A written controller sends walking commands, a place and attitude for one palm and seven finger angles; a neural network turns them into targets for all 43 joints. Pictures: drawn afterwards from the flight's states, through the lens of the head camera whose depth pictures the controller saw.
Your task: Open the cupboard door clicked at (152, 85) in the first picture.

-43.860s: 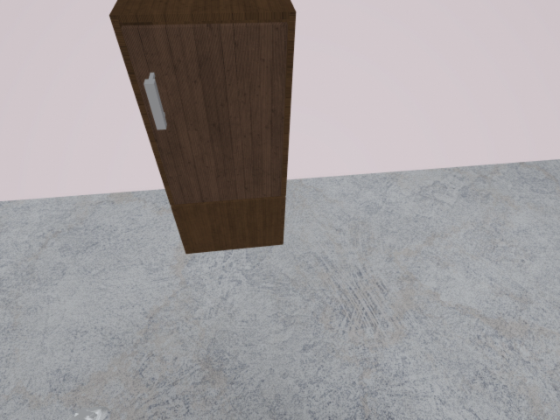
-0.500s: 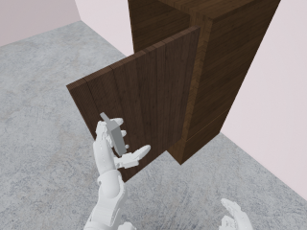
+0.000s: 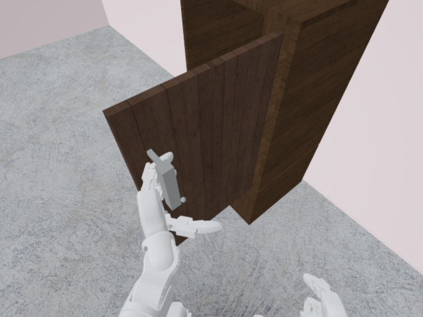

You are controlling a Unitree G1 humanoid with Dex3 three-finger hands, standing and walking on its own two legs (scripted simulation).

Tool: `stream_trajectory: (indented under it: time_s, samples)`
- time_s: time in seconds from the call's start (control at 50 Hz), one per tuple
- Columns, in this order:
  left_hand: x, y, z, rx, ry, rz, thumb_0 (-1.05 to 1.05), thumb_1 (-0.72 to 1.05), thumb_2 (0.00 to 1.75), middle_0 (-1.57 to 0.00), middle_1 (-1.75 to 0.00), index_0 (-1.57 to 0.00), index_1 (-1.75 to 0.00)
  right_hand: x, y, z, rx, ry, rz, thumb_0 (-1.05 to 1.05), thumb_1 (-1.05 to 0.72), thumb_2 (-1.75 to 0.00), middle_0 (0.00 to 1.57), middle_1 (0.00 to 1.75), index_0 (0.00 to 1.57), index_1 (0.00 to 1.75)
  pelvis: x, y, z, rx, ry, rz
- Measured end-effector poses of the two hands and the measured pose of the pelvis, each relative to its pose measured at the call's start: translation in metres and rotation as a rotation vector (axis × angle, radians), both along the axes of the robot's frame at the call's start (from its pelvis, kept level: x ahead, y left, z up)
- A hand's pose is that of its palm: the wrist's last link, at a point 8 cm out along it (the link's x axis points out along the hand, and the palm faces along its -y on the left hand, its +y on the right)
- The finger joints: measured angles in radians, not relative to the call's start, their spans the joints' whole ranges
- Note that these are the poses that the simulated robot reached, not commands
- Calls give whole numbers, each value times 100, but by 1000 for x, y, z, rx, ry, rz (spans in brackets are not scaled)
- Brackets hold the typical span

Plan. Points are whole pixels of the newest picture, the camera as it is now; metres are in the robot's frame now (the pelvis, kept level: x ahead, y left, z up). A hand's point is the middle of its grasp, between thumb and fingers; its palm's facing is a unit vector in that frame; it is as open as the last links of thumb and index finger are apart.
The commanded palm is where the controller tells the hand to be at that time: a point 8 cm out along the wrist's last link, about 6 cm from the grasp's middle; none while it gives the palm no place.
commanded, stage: slide the hand sideways off the handle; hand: left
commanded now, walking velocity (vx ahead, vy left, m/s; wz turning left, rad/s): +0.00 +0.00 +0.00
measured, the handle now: (163, 179) +0.36 +0.12 +0.06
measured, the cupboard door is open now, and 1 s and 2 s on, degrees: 91 94 94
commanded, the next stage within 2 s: draw the hand back to the body in 1.18 s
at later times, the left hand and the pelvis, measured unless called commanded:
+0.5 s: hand (178, 226) +0.27 +0.08 +0.05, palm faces -0.11 -0.99 -0.01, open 16.3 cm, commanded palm +0.25 +0.14 +0.06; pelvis +0.00 +0.01 +0.00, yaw -1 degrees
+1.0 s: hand (148, 250) +0.23 +0.12 +0.05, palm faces -0.05 -1.00 -0.03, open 16.2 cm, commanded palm +0.20 +0.18 +0.06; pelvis +0.01 -0.01 -0.01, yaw +0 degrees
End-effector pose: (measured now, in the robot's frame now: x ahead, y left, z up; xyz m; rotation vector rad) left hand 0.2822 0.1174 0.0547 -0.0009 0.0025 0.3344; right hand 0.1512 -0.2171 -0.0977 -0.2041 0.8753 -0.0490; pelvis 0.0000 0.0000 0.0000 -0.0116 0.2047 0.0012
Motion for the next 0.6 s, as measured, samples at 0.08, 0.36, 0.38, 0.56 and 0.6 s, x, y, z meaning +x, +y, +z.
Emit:
stream_trajectory:
  time_s: [0.08, 0.36, 0.38, 0.56, 0.6]
  samples:
    - [-5, 8, -1, 73, -20, -199, -1, -49, 30, -34, -54, -30, -54, -2, 2, 2, 0, -11, 2, 1, -90, -89, 20, 30, 20, 30, -3, 1, -1, 0, -3, 6]
    - [-17, 8, 1, -17, -12, -441, -1, -50, 30, -15, -32, -17, -32, -10, 1, 12, 9, -89, -37, 1, -90, -90, 20, 30, 20, 30, -7, 13, -1, 0, -18, -11]
    - [-19, 8, 1, -12, -16, -441, -1, -50, 30, -14, -31, -17, -32, -10, 2, 13, 10, -91, -36, 1, -90, -90, 20, 30, 20, 30, -6, 13, -2, 1, -17, -13]
    - [-34, 20, -1, 13, 6, -433, -1, -50, 30, -15, -30, -16, -30, 2, 5, 12, 21, -104, -23, 1, -90, -90, 20, 30, 20, 30, -1, 11, -4, 0, -14, -14]
    - [-38, 24, -1, 12, 10, -425, -1, -50, 30, -15, -30, -16, -30, 6, 6, 13, 21, -111, -19, 1, -90, -90, 20, 30, 20, 30, 1, 10, -5, 0, -12, -12]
